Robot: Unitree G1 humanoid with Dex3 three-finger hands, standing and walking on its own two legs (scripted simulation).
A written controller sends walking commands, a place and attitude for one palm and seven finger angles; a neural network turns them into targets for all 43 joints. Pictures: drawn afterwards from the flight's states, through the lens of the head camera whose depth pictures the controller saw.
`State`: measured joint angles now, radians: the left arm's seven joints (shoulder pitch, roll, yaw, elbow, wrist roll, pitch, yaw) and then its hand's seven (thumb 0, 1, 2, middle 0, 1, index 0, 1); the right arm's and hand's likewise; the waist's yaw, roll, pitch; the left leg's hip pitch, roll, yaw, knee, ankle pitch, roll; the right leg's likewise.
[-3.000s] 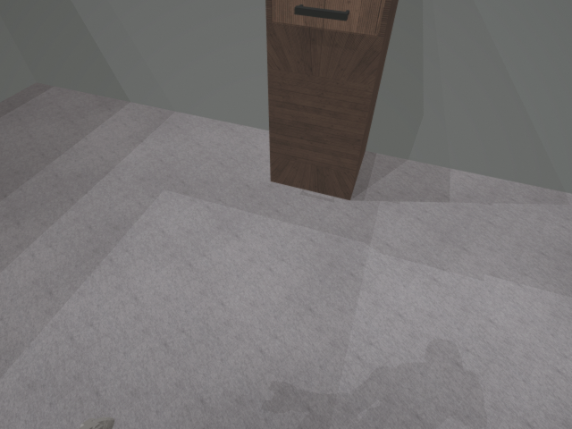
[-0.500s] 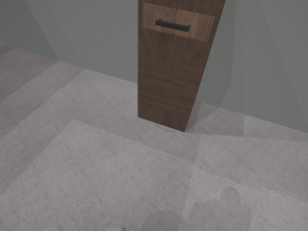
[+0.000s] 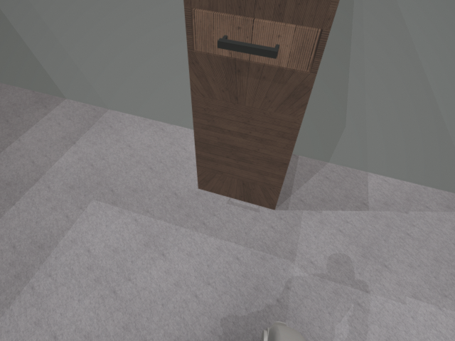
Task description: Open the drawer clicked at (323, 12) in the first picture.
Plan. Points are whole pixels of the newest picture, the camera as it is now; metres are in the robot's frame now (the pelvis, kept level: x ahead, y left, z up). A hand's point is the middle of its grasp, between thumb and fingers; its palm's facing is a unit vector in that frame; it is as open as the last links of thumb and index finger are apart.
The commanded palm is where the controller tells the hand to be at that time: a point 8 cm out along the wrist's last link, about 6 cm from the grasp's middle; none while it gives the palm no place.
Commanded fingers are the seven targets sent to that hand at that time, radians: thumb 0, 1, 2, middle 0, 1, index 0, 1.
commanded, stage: turn to face it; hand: left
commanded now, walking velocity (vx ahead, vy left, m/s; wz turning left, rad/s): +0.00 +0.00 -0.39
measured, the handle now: (249, 45) +0.89 -0.01 +0.09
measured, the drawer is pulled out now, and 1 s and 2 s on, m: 0.00 0.00 0.00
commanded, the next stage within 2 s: take the last steps up to it in 0.38 s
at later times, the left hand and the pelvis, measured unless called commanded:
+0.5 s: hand (158, 329) +0.17 +0.15 -0.17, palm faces -0.08 -0.98 -0.20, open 7.3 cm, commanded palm none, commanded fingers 0.00 0.90 0.90 -0.20 -0.30 -0.20 -0.30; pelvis +0.07 -0.02 -0.01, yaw -10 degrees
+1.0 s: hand (190, 300) +0.23 +0.09 -0.17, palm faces -0.21 -0.96 -0.20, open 7.3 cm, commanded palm none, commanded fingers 0.00 0.90 0.90 -0.20 -0.30 -0.20 -0.30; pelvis +0.14 -0.07 -0.01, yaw -14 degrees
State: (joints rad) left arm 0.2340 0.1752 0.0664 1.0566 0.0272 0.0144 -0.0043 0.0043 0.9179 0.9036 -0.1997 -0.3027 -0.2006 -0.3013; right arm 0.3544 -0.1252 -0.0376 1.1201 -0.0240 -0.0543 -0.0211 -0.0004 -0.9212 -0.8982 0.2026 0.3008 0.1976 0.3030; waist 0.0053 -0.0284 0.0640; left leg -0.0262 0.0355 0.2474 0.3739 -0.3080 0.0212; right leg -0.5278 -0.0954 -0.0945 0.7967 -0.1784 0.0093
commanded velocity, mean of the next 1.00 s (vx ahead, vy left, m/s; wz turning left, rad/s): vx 0.16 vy -0.01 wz -0.17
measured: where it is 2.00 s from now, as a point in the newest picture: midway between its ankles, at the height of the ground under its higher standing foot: (249, 328)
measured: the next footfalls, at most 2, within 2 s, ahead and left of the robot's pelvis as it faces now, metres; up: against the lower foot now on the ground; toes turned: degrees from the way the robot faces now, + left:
right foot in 0.10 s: +0.16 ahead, -0.12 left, +0.00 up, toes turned -10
left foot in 0.54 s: +0.14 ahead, +0.10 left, +0.00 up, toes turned -6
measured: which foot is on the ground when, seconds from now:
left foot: down 0.00-0.10, up 0.12-0.52, down 0.54-0.94, up 0.96-1.00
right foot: up 0.00-0.08, down 0.10-0.54, up 0.56-0.92, down 0.94-1.00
